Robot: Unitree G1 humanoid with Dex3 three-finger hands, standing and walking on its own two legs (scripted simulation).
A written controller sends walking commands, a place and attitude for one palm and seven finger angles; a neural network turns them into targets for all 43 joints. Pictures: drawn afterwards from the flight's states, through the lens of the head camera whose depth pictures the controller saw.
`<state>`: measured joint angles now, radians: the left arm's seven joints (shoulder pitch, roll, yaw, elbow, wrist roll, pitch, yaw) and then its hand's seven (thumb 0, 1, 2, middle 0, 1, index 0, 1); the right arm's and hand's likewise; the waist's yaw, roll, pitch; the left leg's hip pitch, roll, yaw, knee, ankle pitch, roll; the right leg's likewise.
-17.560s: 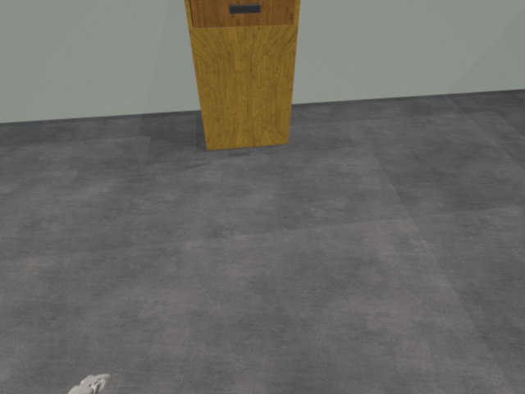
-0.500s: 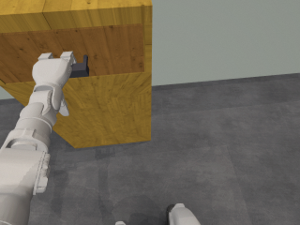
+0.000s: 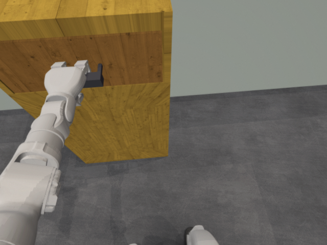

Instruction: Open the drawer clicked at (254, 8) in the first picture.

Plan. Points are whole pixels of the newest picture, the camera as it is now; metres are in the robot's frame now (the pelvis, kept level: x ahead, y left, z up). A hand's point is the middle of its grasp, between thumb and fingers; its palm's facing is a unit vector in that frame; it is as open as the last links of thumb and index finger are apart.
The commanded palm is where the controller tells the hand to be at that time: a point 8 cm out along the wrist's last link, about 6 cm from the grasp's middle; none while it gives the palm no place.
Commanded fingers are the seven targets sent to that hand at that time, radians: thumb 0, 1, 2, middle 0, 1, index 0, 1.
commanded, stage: close the thumb around the handle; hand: left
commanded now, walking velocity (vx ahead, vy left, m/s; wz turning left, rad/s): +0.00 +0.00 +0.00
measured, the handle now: (77, 74) +0.55 +0.20 +0.06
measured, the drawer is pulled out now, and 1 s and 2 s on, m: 0.00 0.07 0.18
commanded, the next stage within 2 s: pull the drawer open in 0.20 s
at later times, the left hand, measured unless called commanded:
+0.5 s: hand (75, 96) +0.49 +0.21 +0.04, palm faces -0.04 -0.01 -1.00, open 6.3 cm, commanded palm +0.44 +0.21 +0.09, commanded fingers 0.00 0.90 0.90 -0.40 -1.35 -0.40 -1.35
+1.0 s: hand (72, 117) +0.42 +0.21 +0.04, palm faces -0.01 -0.01 -1.00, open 6.3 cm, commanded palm +0.39 +0.21 +0.09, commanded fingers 0.00 0.90 0.90 -0.40 -1.35 -0.40 -1.35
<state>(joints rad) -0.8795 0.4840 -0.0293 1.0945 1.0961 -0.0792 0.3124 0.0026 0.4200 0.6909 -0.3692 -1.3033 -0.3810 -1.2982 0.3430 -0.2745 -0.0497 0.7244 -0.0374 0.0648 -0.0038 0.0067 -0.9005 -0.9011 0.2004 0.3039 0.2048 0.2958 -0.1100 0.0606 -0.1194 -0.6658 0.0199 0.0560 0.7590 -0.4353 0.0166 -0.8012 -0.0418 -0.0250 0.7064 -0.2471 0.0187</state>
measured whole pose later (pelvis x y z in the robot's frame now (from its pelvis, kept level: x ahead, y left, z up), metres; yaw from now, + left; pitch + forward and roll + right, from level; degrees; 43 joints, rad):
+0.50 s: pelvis +0.00 +0.00 +0.00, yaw -1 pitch +19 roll +0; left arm -0.80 0.48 -0.01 1.02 1.09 -0.06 0.31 0.01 0.64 0.74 -0.32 -1.35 -0.34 -1.35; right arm 0.34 -0.28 -0.06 0.71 -0.03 0.07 0.00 0.01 -0.90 -0.90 0.20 0.30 0.20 0.30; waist -0.10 0.06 -0.12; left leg -0.63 0.03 0.07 0.72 -0.43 0.01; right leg -0.78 -0.03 -0.02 0.68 -0.24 0.01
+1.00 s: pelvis +0.01 -0.01 +0.01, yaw +0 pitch +14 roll +0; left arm -0.55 0.38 -0.09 0.77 1.08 -0.02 0.34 0.01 0.64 0.76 -0.32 -1.35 -0.34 -1.35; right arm 0.23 -0.27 -0.06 0.67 -0.01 0.08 -0.01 0.01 -0.90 -0.90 0.20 0.30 0.20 0.30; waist -0.02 0.06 -0.11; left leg -0.48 0.02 0.05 0.65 -0.41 0.01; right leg -0.63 -0.04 -0.03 0.64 -0.25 0.01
